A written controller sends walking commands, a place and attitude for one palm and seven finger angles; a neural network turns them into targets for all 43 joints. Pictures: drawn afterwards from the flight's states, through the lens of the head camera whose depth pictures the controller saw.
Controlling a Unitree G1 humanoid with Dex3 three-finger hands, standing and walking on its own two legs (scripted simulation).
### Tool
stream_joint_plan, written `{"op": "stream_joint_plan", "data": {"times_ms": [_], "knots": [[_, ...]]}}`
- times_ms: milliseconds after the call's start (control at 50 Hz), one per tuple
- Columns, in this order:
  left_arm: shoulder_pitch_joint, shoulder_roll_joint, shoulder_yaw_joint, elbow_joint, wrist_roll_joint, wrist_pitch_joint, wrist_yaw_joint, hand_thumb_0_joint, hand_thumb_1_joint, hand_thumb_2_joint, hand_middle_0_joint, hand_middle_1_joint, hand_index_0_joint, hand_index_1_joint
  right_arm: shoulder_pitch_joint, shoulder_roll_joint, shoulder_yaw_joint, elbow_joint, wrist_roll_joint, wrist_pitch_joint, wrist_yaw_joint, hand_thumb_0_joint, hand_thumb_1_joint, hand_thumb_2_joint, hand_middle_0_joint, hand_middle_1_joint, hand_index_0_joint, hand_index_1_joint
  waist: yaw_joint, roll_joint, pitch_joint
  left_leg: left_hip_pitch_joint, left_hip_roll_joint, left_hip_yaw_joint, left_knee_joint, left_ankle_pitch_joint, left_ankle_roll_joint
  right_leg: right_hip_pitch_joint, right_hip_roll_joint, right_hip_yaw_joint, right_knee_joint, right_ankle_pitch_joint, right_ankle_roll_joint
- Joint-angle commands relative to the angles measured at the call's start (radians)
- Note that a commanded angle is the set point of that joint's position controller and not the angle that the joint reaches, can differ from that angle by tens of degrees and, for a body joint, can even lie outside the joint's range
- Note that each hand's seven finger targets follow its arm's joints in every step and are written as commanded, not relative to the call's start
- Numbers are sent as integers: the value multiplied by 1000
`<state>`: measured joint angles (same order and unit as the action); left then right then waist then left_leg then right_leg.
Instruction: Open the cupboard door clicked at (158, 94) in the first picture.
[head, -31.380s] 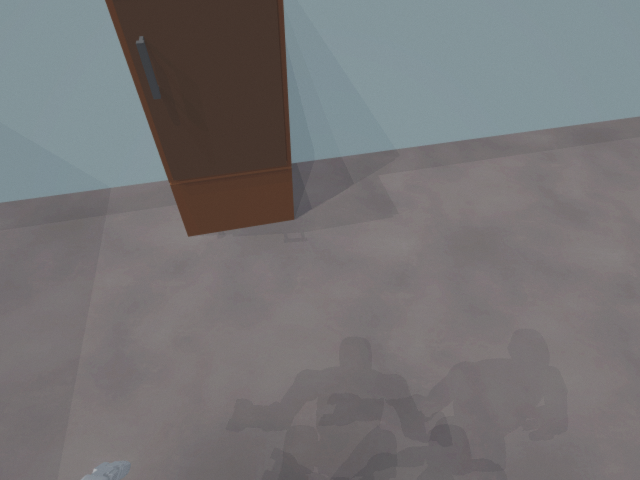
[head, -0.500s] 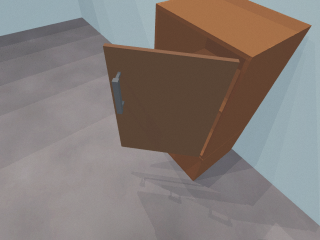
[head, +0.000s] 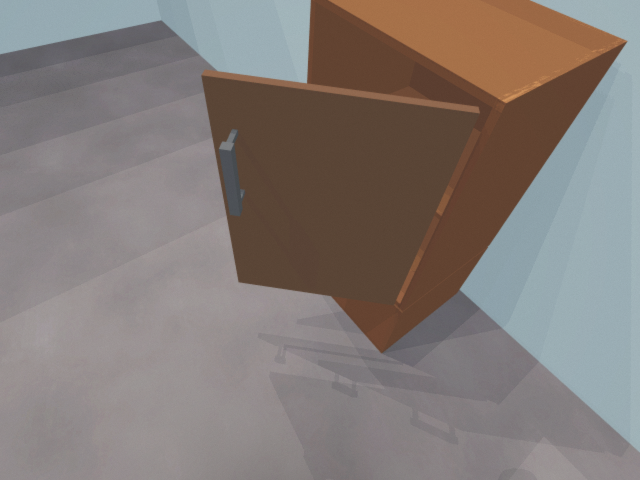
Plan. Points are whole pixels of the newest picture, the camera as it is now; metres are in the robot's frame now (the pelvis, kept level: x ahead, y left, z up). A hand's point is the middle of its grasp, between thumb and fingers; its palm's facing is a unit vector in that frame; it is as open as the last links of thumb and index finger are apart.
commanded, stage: come to a stop and stand still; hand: left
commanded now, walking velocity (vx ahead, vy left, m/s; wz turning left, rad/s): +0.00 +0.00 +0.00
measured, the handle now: (234, 174) +0.60 +0.20 -0.02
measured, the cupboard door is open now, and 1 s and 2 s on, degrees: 45 45 45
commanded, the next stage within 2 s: look again from close up in 0.30 s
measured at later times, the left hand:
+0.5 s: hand out of the picture +0.00 +0.17 -0.17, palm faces -0.03 -0.98 -0.18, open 7.4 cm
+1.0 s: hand out of the picture +0.00 +0.17 -0.17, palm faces +0.00 -0.98 -0.19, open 7.3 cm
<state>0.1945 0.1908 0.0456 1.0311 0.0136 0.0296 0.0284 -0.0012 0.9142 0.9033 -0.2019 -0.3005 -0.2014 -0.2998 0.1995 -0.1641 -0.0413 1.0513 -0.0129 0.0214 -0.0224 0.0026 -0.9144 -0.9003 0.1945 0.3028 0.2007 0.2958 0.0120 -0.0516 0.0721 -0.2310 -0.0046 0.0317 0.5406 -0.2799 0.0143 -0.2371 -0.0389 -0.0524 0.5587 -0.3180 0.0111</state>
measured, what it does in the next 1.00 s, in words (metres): stands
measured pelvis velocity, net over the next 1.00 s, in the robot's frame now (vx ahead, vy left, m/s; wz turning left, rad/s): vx -0.02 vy -0.01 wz -0.01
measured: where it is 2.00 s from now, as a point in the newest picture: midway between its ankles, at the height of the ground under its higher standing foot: outside the picture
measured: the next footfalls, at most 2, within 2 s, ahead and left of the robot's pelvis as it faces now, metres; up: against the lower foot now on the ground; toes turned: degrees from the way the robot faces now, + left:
none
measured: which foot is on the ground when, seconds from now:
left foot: down 0.00-1.00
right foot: down 0.00-1.00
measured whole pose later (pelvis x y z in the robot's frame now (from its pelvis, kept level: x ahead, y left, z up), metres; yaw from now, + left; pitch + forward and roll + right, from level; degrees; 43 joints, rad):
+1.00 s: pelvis -0.02 -0.01 +0.01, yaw -1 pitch -2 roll +0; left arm 0.29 0.16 -0.01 1.08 0.02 -0.01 0.03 0.00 0.91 0.90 -0.20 -0.30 -0.20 -0.30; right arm 0.30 -0.15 0.01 1.09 -0.01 -0.01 -0.01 0.00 -0.92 -0.90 0.20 0.30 0.20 0.30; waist -0.01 -0.01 0.01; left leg -0.19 0.00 0.04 0.46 -0.24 0.01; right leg -0.20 -0.02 -0.03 0.47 -0.24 0.00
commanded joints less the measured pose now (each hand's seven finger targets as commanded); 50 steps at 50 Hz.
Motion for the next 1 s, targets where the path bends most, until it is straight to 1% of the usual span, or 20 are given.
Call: {"op": "stream_joint_plan", "data": {"times_ms": [0, 20, 60, 80, 120, 160, 360, 380, 400, 420, 440, 460, 500, 520, 540, 580, 620, 780, 940, 980], "knots": [[41, 50, 2, -34, 3, 7, 0, 0, 900, 900, -200, -300, -200, -300, 1, -145, -10, -44, -9, -12, -18, 0, -900, -900, 200, 300, 200, 300, 21, 237, 7, -98, 211, -202, -292, 91, 91, 47, -16, 29, 4, -55, -13], [47, 53, -1, -23, 5, 5, -4, 0, 900, 900, -200, -300, -200, -300, 1, -135, -5, -46, -9, -15, -21, 0, -900, -900, 200, 300, 200, 300, 20, 222, 33, -92, 191, -194, -285, 107, 78, 37, -17, 34, -25, -7, -16], [73, 55, -7, -1, 4, -5, -7, 0, 900, 900, -200, -300, -200, -300, 9, -129, -2, -39, -4, -18, -22, 0, -900, -900, 200, 300, 200, 300, 20, 179, 13, -48, 156, -149, -253, 125, 54, 53, -25, 54, -103, 89, -21], [84, 63, -10, 10, 2, -10, -7, 0, 900, 900, -200, -300, -200, -300, 16, -123, 0, -36, -1, -19, -19, 0, -900, -900, 200, 300, 200, 300, 16, 137, -8, -31, 138, -132, -246, 85, 41, 66, -33, 67, -138, 114, -23], [84, 72, -13, 19, 2, -16, -9, 0, 900, 900, -200, -300, -200, -300, 30, -121, -3, -32, 3, -19, -15, 0, -900, -900, 200, 300, 200, 300, 6, 80, -13, -18, 116, -121, -259, -30, 24, 51, -46, 87, -178, 92, -25], [78, 66, -18, 25, 4, -20, -9, 0, 900, 900, -200, -300, -200, -300, 44, -122, -5, -24, 1, -18, -10, 0, -900, -900, 200, 300, 200, 300, -7, 24, 2, -8, 107, -115, -261, -71, 16, 24, -46, 95, -198, 82, -24], [128, 52, -29, 66, -3, -40, -3, 0, 900, 900, -200, -300, -200, -300, 95, -94, 16, 27, 3, -39, -14, 0, -900, -900, 200, 300, 200, 300, -10, 45, -37, 71, 101, -75, -229, 146, 11, 44, -65, 106, -218, 189, -30], [199, 70, -44, 89, 17, -61, 43, 0, 900, 900, -200, -300, -200, -300, 27, -137, 19, -42, 14, -54, 0, 0, -900, -900, 200, 300, 200, 300, 11, 115, 0, 13, 127, -40, -64, 262, -10, 13, -94, 109, -188, 289, -21], [180, 108, -39, 75, 15, -78, 38, 0, 900, 900, -200, -300, -200, -300, 30, -119, 31, -64, 9, -59, 4, 0, -900, -900, 200, 300, 200, 300, -15, 130, -24, 18, 96, -47, -77, 301, -17, 26, -111, 109, -141, 455, -37], [189, 93, -37, 55, 12, -77, 32, 0, 900, 900, -200, -300, -200, -300, 113, -80, 25, -46, 0, -72, -2, 0, -900, -900, 200, 300, 200, 300, -24, 165, -127, 56, 93, -59, -85, 368, -10, 89, -107, 110, -73, 485, -51], [192, 84, -39, 56, 6, -75, 31, 0, 900, 900, -200, -300, -200, -300, 142, -90, 25, -38, 0, -74, -8, 0, -900, -900, 200, 300, 200, 300, -21, 154, -203, 83, 113, -72, -56, 478, 2, 123, -94, 90, -59, 454, -54], [186, 77, -42, 57, 2, -73, 29, 0, 900, 900, -200, -300, -200, -300, 147, -100, 26, -35, 3, -70, -12, 0, -900, -900, 200, 300, 200, 300, -23, 117, -217, 98, 126, -76, -51, 511, 8, 123, -81, 75, -59, 402, -53], [170, 69, -43, 43, 3, -65, 26, 0, 900, 900, -200, -300, -200, -300, 143, -104, 26, -46, 2, -67, -15, 0, -900, -900, 200, 300, 200, 300, -18, 64, -159, 68, 129, -84, -59, 504, 17, 97, -68, 67, -63, 349, -48], [163, 59, -43, 42, 2, -63, 24, 0, 900, 900, -200, -300, -200, -300, 140, -103, 25, -45, 2, -65, -15, 0, -900, -900, 200, 300, 200, 300, -17, 23, -120, 44, 122, -85, -69, 452, 18, 84, -67, 70, -67, 336, -46], [160, 52, -44, 39, 1, -61, 23, 0, 900, 900, -200, -300, -200, -300, 133, -102, 25, -44, 3, -61, -15, 0, -900, -900, 200, 300, 200, 300, -17, 13, -72, 20, 116, -85, -90, 371, 18, 58, -69, 78, -81, 307, -46], [148, 55, -45, 32, 1, -56, 20, 0, 900, 900, -200, -300, -200, -300, 134, -98, 27, -44, 2, -58, -11, 0, -900, -900, 200, 300, 200, 300, -18, 13, -11, -18, 105, -89, -127, 254, 19, 34, -67, 85, -99, 243, -43], [149, 62, -44, 29, 1, -56, 19, 0, 900, 900, -200, -300, -200, -300, 131, -88, 29, -36, 2, -58, -8, 0, -900, -900, 200, 300, 200, 300, -13, 42, 6, -28, 97, -84, -134, 239, 18, 35, -67, 89, -107, 243, -44], [137, 72, -39, 9, -2, -52, 14, 0, 900, 900, -200, -300, -200, -300, 134, -87, 30, -17, 2, -55, -4, 0, -900, -900, 200, 300, 200, 300, -10, 25, 14, -32, 89, -78, -172, 120, 14, 33, -67, 102, -154, 149, -42], [148, 73, -39, 8, -1, -52, 9, 0, 900, 900, -200, -300, -200, -300, 138, -83, 30, 3, 2, -49, 0, 0, -900, -900, 200, 300, 200, 300, -12, 44, 17, -33, 83, -77, -198, 29, 9, 13, -67, 119, -201, 60, -42], [161, 75, -35, 11, 3, -52, 7, 0, 900, 900, -200, -300, -200, -300, 154, -83, 29, 10, -2, -43, 3, 0, -900, -900, 200, 300, 200, 300, -10, 26, 6, -37, 69, -61, -181, -63, 8, 10, -72, 126, -211, -65, -50]]}}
